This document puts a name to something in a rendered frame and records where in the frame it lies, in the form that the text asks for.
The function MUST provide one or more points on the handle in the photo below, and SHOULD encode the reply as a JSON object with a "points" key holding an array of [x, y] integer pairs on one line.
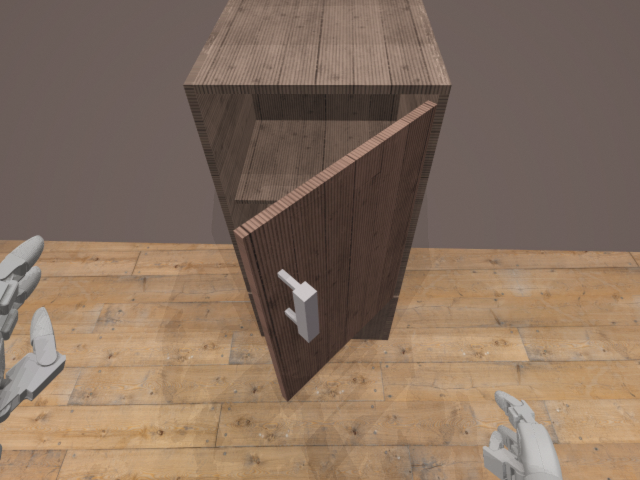
{"points": [[306, 307]]}

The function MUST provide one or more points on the robot left hand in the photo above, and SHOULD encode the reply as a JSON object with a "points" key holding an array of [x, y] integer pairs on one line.
{"points": [[28, 377]]}

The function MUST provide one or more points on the robot right hand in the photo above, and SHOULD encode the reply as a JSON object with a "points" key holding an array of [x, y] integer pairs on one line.
{"points": [[530, 449]]}

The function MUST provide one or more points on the cupboard door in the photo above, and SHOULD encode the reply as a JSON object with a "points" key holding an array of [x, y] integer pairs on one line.
{"points": [[343, 232]]}

